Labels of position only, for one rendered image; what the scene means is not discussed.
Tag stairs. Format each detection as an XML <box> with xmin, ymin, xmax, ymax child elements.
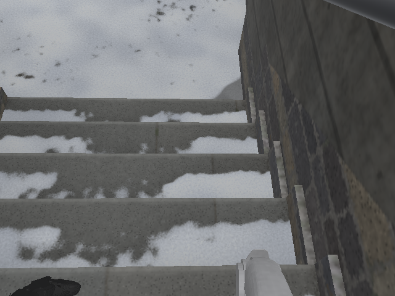
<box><xmin>0</xmin><ymin>97</ymin><xmax>320</xmax><ymax>296</ymax></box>

